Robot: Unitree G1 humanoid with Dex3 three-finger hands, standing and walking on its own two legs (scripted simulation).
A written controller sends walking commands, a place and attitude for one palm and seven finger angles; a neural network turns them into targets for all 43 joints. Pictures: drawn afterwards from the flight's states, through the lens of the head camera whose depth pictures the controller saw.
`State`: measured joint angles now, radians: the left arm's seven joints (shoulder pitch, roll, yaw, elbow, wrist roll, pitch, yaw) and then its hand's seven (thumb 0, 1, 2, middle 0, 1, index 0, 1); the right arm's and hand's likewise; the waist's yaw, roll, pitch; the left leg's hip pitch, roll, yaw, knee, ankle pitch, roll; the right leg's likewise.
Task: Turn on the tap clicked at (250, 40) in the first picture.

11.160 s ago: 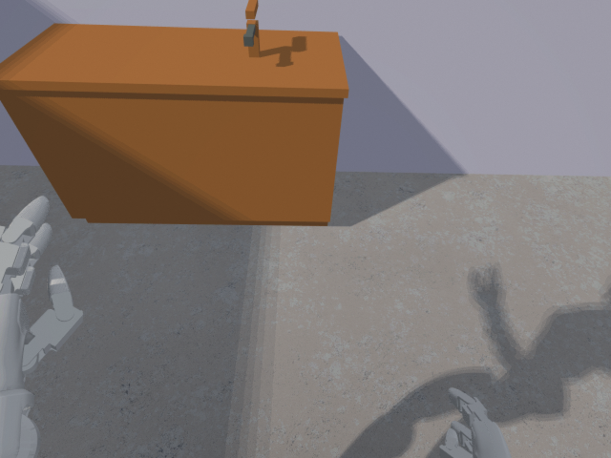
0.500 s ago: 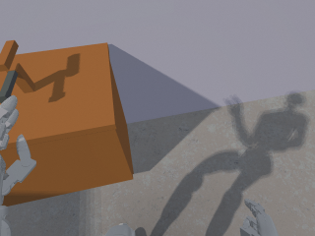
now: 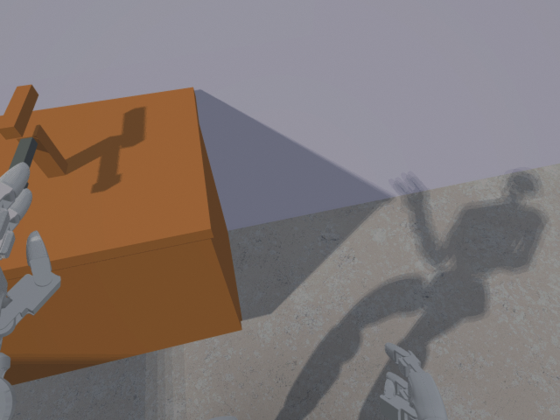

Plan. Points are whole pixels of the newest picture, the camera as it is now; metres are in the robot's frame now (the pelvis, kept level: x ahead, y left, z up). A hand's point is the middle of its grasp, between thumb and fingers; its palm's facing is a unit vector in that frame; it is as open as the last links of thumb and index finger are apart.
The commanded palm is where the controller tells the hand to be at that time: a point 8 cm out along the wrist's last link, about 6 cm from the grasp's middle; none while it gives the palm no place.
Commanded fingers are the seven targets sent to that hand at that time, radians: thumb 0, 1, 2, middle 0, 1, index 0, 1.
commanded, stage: come to a stop and stand still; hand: left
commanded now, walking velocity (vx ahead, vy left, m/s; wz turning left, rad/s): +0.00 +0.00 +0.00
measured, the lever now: (13, 184) +0.45 +0.50 +0.05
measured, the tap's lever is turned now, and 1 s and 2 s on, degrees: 0 0 0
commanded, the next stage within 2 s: look again from close up in 1.40 s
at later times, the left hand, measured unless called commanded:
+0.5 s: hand (37, 334) +0.17 +0.23 +0.17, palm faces +0.43 -0.82 -0.38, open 7.4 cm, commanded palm +0.12 +0.27 +0.18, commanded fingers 0.00 0.90 0.90 -0.20 -0.30 -0.20 -0.30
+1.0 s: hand (31, 325) +0.18 +0.25 +0.16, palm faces +0.39 -0.84 -0.39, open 7.4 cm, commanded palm +0.12 +0.29 +0.18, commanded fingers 0.00 0.90 0.90 -0.20 -0.30 -0.20 -0.30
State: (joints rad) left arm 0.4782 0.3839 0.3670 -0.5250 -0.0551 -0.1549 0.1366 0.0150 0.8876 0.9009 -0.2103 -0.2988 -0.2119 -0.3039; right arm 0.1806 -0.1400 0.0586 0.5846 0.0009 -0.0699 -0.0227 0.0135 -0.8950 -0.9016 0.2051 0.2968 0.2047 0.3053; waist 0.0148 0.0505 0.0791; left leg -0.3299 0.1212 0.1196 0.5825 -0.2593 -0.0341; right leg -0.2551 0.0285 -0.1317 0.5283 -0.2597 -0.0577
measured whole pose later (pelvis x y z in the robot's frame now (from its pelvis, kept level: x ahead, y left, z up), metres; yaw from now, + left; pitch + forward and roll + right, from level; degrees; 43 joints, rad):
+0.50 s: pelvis -0.04 -0.01 +0.00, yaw +0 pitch -1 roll +0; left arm 0.46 0.34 0.32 -0.45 -0.03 -0.18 0.16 0.02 0.89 0.90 -0.21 -0.30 -0.21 -0.30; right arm 0.22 -0.20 0.03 0.59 0.00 -0.06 -0.07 0.02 -0.90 -0.90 0.20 0.30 0.20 0.30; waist 0.02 0.01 0.01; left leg -0.25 0.03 0.07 0.53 -0.26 0.00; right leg -0.28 0.03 -0.14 0.48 -0.19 -0.08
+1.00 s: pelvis -0.04 +0.01 +0.01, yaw +0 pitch -1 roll +0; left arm 0.47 0.33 0.31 -0.45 -0.03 -0.17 0.16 0.02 0.89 0.90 -0.21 -0.30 -0.21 -0.30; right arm 0.24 -0.21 0.03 0.61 0.00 -0.06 -0.07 0.02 -0.90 -0.90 0.20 0.30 0.20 0.30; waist 0.01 0.01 0.03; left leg -0.25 0.00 0.08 0.50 -0.25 0.03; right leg -0.28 0.02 -0.10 0.46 -0.17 -0.05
